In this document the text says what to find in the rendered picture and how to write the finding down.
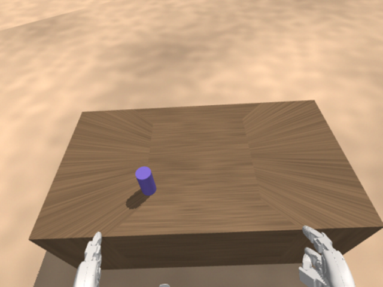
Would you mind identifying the right robot hand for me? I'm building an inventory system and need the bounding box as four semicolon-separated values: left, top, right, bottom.
299;225;355;287

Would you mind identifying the left robot hand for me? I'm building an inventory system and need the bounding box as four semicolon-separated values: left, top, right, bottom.
73;232;102;287

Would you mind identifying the can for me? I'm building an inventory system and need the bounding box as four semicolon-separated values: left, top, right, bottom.
135;166;156;196

